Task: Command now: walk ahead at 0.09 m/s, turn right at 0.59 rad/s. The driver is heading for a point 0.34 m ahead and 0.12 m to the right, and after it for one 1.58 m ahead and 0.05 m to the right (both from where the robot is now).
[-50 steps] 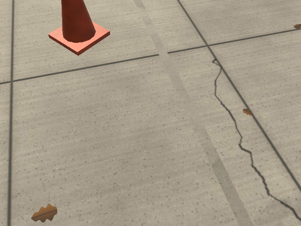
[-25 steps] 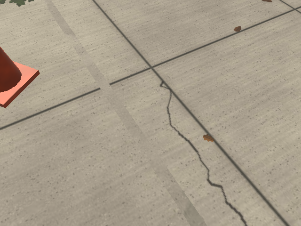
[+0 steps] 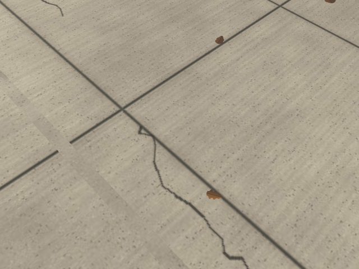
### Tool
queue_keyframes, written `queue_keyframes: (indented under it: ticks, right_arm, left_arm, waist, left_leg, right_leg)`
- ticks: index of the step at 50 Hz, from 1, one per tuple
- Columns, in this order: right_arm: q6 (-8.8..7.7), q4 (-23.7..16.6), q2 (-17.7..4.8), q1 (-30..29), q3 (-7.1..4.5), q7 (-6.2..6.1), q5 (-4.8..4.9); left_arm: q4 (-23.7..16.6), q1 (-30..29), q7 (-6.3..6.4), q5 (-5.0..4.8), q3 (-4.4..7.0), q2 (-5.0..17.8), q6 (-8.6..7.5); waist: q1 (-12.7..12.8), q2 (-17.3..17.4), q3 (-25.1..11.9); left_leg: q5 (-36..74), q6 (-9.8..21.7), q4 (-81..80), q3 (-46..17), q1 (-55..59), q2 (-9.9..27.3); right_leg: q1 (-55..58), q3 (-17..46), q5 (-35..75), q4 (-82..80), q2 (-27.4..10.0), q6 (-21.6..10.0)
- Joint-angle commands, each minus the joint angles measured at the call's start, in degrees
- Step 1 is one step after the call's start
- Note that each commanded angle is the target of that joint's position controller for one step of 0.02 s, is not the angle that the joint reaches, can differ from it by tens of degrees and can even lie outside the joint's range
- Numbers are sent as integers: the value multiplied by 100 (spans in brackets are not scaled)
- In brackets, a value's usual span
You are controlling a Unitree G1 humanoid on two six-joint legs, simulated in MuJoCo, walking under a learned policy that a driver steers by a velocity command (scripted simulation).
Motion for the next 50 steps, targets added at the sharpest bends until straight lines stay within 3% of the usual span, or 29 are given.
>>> queue_keyframes:
  ticks: [1,3,6,9,12,15,17,18,19,20,21,22,23,25,29,32,34,36,38,39,40,41,42,43,44,45,47,50]
  right_arm:
    - [108,-343,-530,393,-136,-86,-2]
    - [125,-290,-644,431,-187,-51,-85]
    - [66,-232,-812,589,-287,3,-80]
    - [16,-192,-994,746,-390,35,-55]
    - [13,-226,-1125,668,-468,88,-55]
    - [74,-211,-1267,766,-543,137,-77]
    - [151,-213,-1276,688,-571,173,-43]
    - [180,-232,-1109,629,-542,182,-73]
    - [204,-308,-725,550,-444,228,-125]
    - [226,-657,-225,296,-289,275,-150]
    - [186,-804,-666,-193,-371,284,-222]
    - [114,-780,-835,-41,-421,351,-132]
    - [52,-620,-905,260,-433,390,-130]
    - [45,-368,-915,534,-447,398,-245]
    - [122,-545,-665,49,-373,382,-165]
    - [102,-700,-500,-359,-284,344,-99]
    - [79,-802,-472,-588,-243,321,-55]
    - [47,-734,-546,-336,-243,281,-34]
    - [-8,-434,-694,415,-301,195,-65]
    - [-84,-245,-700,971,-315,145,-109]
    - [-191,-113,-870,1550,-332,104,-174]
    - [-199,-128,-1362,1830,-385,109,-204]
    - [-77,-29,-1406,1862,-459,150,71]
    - [-19,-177,-990,1163,-374,171,169]
    - [5,-237,-585,720,-250,179,143]
    - [12,-184,-476,623,-197,175,97]
    - [35,-24,-696,715,-269,171,77]
    - [79,65,-877,889,-365,195,36]
  left_arm:
    - [-310,297,-100,99,143,561,161]
    - [-311,423,-248,97,93,431,293]
    - [-513,80,-395,125,44,384,306]
    - [-725,-365,-506,176,-20,305,272]
    - [-821,-471,-589,141,-81,236,214]
    - [-874,-464,-606,89,-85,311,149]
    - [-744,-83,-587,77,-109,236,88]
    - [-502,426,-543,86,-75,291,46]
    - [-258,1051,-452,110,11,566,-7]
    - [-486,1113,-380,123,130,1242,-31]
    - [-611,758,-241,139,117,1158,-36]
    - [-602,525,-167,111,76,1000,-44]
    - [-612,344,-163,57,46,879,-100]
    - [-634,240,-163,0,-3,695,-244]
    - [-407,765,-170,-42,38,719,-365]
    - [-303,985,-112,-31,61,734,-323]
    - [-272,1091,-78,-14,75,756,-260]
    - [-312,936,-42,9,78,763,-225]
    - [-337,725,-13,1,56,728,-282]
    - [-302,617,-10,-58,39,710,-331]
    - [-347,707,-21,-94,-28,485,-393]
    - [-326,1593,-8,-153,-115,-43,-371]
    - [-83,2168,31,-88,-66,311,-271]
    - [6,1738,20,88,-56,463,-173]
    - [-129,1000,-30,183,-75,487,-151]
    - [-249,606,-56,178,-99,404,-124]
    - [-263,531,-85,157,-149,288,-16]
    - [-285,419,-34,92,-208,196,61]
  waist:
    - [-244,672,-1029]
    - [-212,1043,-896]
    - [-298,1060,-746]
    - [-394,930,-668]
    - [-361,917,-702]
    - [-387,919,-711]
    - [-165,706,-620]
    - [22,378,-570]
    - [254,-764,-499]
    - [256,-1727,-189]
    - [249,-718,325]
    - [-33,-685,325]
    - [-242,-695,235]
    - [-331,-553,-100]
    - [-208,-364,-208]
    - [-91,-493,-224]
    - [6,-577,-289]
    - [-110,-613,-416]
    - [-380,-582,-679]
    - [-716,-392,-868]
    - [-898,-65,-1359]
    - [-517,1393,-2130]
    - [-410,1660,-2627]
    - [-234,860,-1809]
    - [-305,516,-1214]
    - [-294,477,-910]
    - [-200,720,-857]
    - [-203,738,-1077]
  left_leg:
    - [2307,943,-1263,-1502,1706,1729]
    - [444,813,-1695,-983,1167,1355]
    - [-1514,829,-2251,-995,1123,1459]
    - [-2069,836,-2503,-872,1147,1686]
    - [-2231,713,-2538,-416,809,1685]
    - [-2511,629,-2431,-192,648,1773]
    - [-2869,447,-2006,141,292,1666]
    - [-3130,267,-1336,468,-157,1402]
    - [-3109,39,420,1052,-888,898]
    - [-2970,-240,2067,943,-2524,96]
    - [-1977,-259,2407,-47,-2892,255]
    - [-1320,-270,2339,-221,-2655,407]
    - [-921,-315,2193,-219,-2355,445]
    - [-445,-399,2214,-93,-1878,406]
    - [-141,-520,1863,-45,-1944,308]
    - [-39,-531,1291,48,-1572,109]
    - [34,-434,890,84,-1202,-49]
    - [149,-274,399,52,-589,-148]
    - [388,-27,-74,112,566,-285]
    - [1104,95,-661,156,1280,-232]
    - [2169,252,-646,-448,2399,497]
    - [5340,1023,-90,-2382,3703,2240]
    - [4940,1676,-681,-3769,3559,2536]
    - [3445,1587,-991,-3266,2773,2186]
    - [2880,1378,-1143,-2649,2204,1758]
    - [3067,1206,-1268,-2181,1883,1450]
    - [3524,1012,-1325,-1641,1454,1027]
    - [3137,1056,-1316,-1640,1444,927]
  right_leg:
    - [-1066,-164,332,1022,-612,288]
    - [-815,-339,750,791,-694,337]
    - [-991,-507,937,48,-827,289]
    - [-1010,-628,1102,-696,-1017,213]
    - [-353,-866,1031,-1535,-1032,49]
    - [201,-1159,849,-2222,-912,-135]
    - [944,-1330,1155,-3122,-788,-299]
    - [1573,-1254,992,-3530,-635,-397]
    - [2098,-40,-121,-4416,-1299,-620]
    - [2208,3002,-2121,-5370,-2883,-1207]
    - [1618,3305,-1904,-5747,-2945,-1431]
    - [1444,2771,-1239,-5635,-2670,-1364]
    - [1474,2211,-362,-5588,-2319,-1218]
    - [1594,1472,1172,-5424,-1872,-1071]
    - [1836,1178,3171,-5062,-1781,-1140]
    - [1753,876,5249,-4429,-1635,-1019]
    - [1662,890,5807,-4063,-1585,-906]
    - [1585,926,6064,-3796,-1552,-688]
    - [1480,917,6515,-3307,-1488,-404]
    - [1454,715,6486,-2627,-1271,-282]
    - [948,586,5039,-1633,-944,-169]
    - [-63,192,352,165,-110,13]
    - [-428,279,-291,973,121,41]
    - [-608,232,132,1222,-303,91]
    - [-753,3,420,921,-488,128]
    - [-771,-112,590,578,-664,183]
    - [-375,-309,753,53,-720,279]
    - [-297,-415,564,-599,-641,374]
Velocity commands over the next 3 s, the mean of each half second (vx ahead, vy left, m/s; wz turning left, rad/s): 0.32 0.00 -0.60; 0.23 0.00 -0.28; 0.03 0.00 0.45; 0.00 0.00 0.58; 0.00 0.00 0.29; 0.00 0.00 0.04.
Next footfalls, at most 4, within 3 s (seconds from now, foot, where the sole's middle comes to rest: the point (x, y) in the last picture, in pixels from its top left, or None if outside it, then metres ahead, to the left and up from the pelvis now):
0.38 right None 0.07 -0.11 -0.76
0.80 left None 0.40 -0.06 -0.76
1.22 right None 0.30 -0.21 -0.76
1.66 left None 0.28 0.01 -0.76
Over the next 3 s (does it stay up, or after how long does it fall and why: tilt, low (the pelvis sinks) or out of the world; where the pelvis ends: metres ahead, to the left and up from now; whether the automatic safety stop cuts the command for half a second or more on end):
stays up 0.26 -0.08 0.02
